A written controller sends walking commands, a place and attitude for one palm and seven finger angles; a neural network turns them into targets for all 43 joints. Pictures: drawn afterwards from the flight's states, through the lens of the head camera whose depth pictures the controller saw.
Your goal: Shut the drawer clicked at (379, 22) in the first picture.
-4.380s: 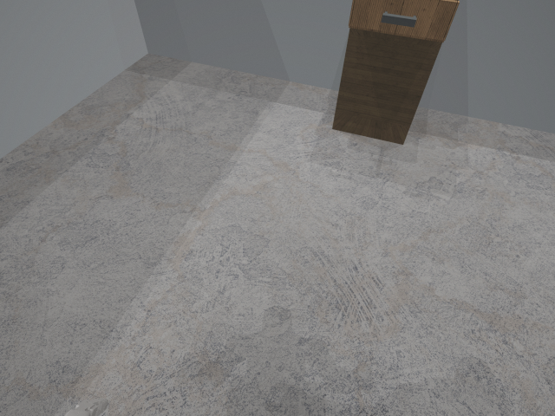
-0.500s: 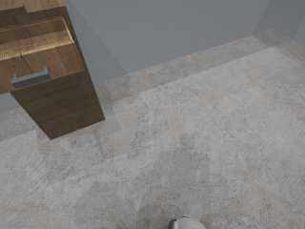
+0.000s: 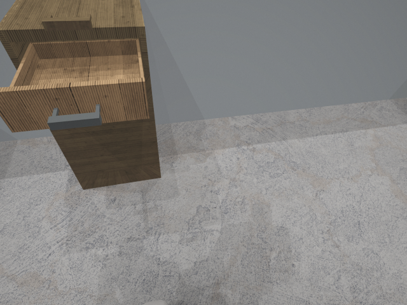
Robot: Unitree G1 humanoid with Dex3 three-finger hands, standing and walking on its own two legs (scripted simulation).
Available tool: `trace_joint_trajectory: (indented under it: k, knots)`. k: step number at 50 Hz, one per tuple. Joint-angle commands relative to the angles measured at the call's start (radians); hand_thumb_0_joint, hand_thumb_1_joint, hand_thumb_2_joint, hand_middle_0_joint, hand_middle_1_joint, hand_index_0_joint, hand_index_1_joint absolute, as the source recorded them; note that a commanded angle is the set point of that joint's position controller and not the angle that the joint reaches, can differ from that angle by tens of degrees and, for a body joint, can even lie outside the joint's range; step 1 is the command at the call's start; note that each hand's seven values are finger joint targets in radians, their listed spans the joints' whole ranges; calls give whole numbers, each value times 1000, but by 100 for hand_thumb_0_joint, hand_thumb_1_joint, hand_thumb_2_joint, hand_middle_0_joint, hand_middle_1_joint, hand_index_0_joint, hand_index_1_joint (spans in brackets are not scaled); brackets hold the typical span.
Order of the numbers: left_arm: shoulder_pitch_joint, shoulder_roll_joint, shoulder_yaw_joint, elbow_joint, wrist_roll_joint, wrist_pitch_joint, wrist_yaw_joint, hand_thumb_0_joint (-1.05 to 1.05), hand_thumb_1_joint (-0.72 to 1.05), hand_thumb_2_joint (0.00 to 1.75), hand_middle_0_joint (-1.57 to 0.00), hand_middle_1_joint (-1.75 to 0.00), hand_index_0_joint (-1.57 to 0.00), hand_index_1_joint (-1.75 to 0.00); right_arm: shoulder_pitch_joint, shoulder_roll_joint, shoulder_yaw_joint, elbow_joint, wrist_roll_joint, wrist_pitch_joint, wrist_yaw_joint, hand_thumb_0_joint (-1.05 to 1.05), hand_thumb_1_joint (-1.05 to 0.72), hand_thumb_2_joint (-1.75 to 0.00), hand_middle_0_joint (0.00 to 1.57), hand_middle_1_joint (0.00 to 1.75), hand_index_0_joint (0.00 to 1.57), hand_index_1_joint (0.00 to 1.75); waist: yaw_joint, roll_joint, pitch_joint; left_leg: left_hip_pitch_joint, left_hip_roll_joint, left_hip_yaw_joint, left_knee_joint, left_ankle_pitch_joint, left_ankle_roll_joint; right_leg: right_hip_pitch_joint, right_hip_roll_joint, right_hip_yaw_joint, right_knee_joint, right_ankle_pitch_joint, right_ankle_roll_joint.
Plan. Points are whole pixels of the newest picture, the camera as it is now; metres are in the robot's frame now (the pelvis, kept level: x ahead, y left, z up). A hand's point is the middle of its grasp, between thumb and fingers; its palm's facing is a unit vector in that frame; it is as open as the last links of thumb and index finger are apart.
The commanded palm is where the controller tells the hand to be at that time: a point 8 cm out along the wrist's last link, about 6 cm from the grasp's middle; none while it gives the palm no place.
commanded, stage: turn to face it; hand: left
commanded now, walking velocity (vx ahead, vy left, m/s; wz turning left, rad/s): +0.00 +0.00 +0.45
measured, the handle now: (76, 115) +0.55 +0.40 +0.01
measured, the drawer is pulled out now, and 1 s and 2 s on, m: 0.26 0.26 0.26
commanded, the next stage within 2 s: take the last steps up to it in 0.50 s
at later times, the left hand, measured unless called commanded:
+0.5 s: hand out of the picture +0.08 +0.18 -0.14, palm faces +0.20 -0.93 -0.30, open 7.4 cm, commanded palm none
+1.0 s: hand out of the picture -0.11 +0.14 -0.16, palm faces +0.41 -0.89 -0.21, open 7.4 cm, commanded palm none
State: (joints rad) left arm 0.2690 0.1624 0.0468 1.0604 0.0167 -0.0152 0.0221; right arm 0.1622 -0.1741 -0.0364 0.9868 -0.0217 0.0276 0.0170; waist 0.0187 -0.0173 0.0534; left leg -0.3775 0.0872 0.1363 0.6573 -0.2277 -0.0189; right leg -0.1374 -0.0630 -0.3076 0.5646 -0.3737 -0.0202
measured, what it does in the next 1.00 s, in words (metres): steps on the spot, turning left: left foot, then right foot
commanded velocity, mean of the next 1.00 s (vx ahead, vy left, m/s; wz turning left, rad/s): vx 0.13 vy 0.02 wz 0.20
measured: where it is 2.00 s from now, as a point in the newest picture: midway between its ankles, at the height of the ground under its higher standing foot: (182, 293)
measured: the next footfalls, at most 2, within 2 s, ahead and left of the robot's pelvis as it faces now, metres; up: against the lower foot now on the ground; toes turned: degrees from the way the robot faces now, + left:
left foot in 0.02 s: +0.11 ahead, +0.10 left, +0.00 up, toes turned +9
right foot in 0.46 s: +0.09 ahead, -0.13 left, +0.00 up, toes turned +5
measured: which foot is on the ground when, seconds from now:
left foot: up 0.00-0.00, down 0.02-0.48, up 0.50-0.96, down 0.98-1.00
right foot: down 0.00-0.02, up 0.04-0.44, down 0.46-0.98, up 1.00-1.00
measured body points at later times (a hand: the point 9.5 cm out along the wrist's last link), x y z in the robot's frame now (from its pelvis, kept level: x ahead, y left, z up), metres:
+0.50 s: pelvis +0.03 -0.03 +0.00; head +0.04 -0.06 +0.45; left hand +0.07 +0.23 -0.12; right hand +0.12 -0.27 -0.16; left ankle +0.07 +0.10 -0.72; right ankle +0.05 -0.14 -0.73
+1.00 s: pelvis +0.03 -0.01 +0.01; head +0.03 +0.01 +0.46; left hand -0.13 +0.19 -0.15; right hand +0.20 -0.21 -0.13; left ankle -0.02 +0.09 -0.73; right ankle +0.05 -0.13 -0.72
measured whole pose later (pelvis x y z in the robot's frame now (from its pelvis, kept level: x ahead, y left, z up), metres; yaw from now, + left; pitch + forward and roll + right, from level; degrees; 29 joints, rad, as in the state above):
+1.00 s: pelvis +0.03 -0.01 +0.01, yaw +17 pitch -1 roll +0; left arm 0.44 0.20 0.05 1.14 0.02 0.01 0.01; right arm 0.17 -0.19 -0.04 1.00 -0.02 -0.01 0.01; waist 0.07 -0.02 0.02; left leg -0.18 0.04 0.10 0.50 -0.30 0.01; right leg -0.21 -0.10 -0.17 0.57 -0.36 0.01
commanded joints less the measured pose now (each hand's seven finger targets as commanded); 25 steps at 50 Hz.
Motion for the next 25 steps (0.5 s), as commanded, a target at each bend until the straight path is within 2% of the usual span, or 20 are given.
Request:
trace_joint_trajectory:
  k: [1, 2, 3, 4, 5, 7, 8, 12, 17, 19, 21, 22, 23, 24, 25]
  knots:
    - [7, 113, 23, -136, -13, 1, 2, 0, 90, 90, -20, -30, -20, -30, 225, -272, -58, -39, -6, -23, -15, 0, -90, -90, 20, 30, 20, 30, -94, 369, -152, 363, 367, -492, -283, 710, 254, -349, -26, 110, 524, -313, 91]
    - [-29, 116, 26, -149, -4, 13, 10, 0, 90, 90, -20, -30, -20, -30, 212, -264, -59, -30, -1, -22, -25, 0, -90, -90, 20, 30, 20, 30, -94, 245, -181, 337, 361, -506, -306, 506, 274, -390, -25, 229, 607, -319, 81]
    - [-57, 103, 31, -152, -3, 17, 9, 0, 90, 90, -20, -30, -20, -30, 150, -258, -63, -53, -2, -22, -31, 0, -90, -90, 20, 30, 20, 30, -80, 225, -146, 294, 329, -494, -327, 313, 258, -445, -42, 261, 639, -256, 82]
    - [-71, 115, 37, -147, -1, 19, 4, 0, 90, 90, -20, -30, -20, -30, 87, -220, -55, -74, -2, -21, -32, 0, -90, -90, 20, 30, 20, 30, -66, 186, -97, 208, 280, -451, -353, 188, 230, -432, -56, 285, 628, -179, 81]
    - [-51, 112, 41, -134, 3, 22, -2, 0, 90, 90, -20, -30, -20, -30, 40, -195, -46, -87, -4, -25, -32, 0, -90, -90, 20, 30, 20, 30, -40, 144, -81, 169, 231, -384, -363, 159, 198, -402, -56, 288, 605, -110, 81]
    - [-1, 106, 40, -117, 3, 30, -7, 0, 90, 90, -20, -30, -20, -30, 8, -185, -42, -100, -1, -32, -33, 0, -90, -90, 20, 30, 20, 30, -18, 136, -111, 162, 179, -305, -371, 176, 178, -358, -47, 280, 557, -49, 86]
    - [2, 104, 41, -117, 3, 34, -6, 0, 90, 90, -20, -30, -20, -30, 17, -183, -43, -98, 0, -33, -32, 0, -90, -90, 20, 30, 20, 30, -23, 131, -115, 167, 166, -297, -373, 183, 177, -348, -43, 276, 529, -38, 89]
    - [-35, 102, 37, -142, 2, 43, 0, 0, 90, 90, -20, -30, -20, -30, 43, -192, -53, -91, -2, -23, -28, 0, -90, -90, 20, 30, 20, 30, -40, 110, -97, 173, 173, -333, -383, 141, 199, -333, -28, 274, 411, -56, 95]
    - [-55, 97, 30, -169, -1, 40, 3, 0, 90, 90, -20, -30, -20, -30, 47, -200, -61, -88, -8, -11, -24, 0, -90, -90, 20, 30, 20, 30, -47, 173, -95, 170, 162, -369, -355, 169, 201, -254, 8, 263, 236, -77, 82]
    - [-30, 99, 27, -167, -5, 35, 5, 0, 90, 90, -20, -30, -20, -30, 39, -204, -63, -89, -7, -7, -23, 0, -90, -90, 20, 30, 20, 30, -33, 178, -102, 156, 146, -376, -328, 216, 190, -192, 28, 256, 140, -40, 74]
    - [20, 115, 28, -153, -6, 25, 10, 0, 90, 90, -20, -30, -20, -30, 23, -191, -63, -94, 2, -7, -20, 0, -90, -90, 20, 30, 20, 30, -4, 148, -128, 107, 107, -354, -264, 229, 151, -56, 30, 253, -59, 97, 69]
    - [43, 140, 30, -148, -4, 16, 15, 0, 90, 90, -20, -30, -20, -30, 24, -164, -57, -97, 8, -8, -16, 0, -90, -90, 20, 30, 20, 30, 11, 76, -124, 32, 65, -324, -199, 165, 106, 44, -19, 298, -199, 164, 57]
    - [51, 213, 42, -150, 9, 6, 21, 0, 90, 90, -20, -30, -20, -30, 31, -107, -49, -109, 17, -8, -11, 0, -90, -90, 20, 30, 20, 30, 8, -126, -121, -108, -53, -191, -35, -26, 30, 117, -221, 504, -285, 204, -9]
    - [22, 274, 50, -173, 12, 6, 19, 0, 90, 90, -20, -30, -20, -30, 10, -103, -47, -134, 12, -1, -10, 0, -90, -90, 20, 30, 20, 30, 15, -259, -75, -148, -121, -137, 151, -295, -3, 6, -387, 615, -325, 276, -120]
    - [-7, 254, 52, -181, 6, 3, 22, 0, 90, 90, -20, -30, -20, -30, -9, -138, -57, -126, 2, 20, -13, 0, -90, -90, 20, 30, 20, 30, 16, -265, -36, -126, -81, -195, 296, -316, 3, -119, -386, 604, -341, 239, -150]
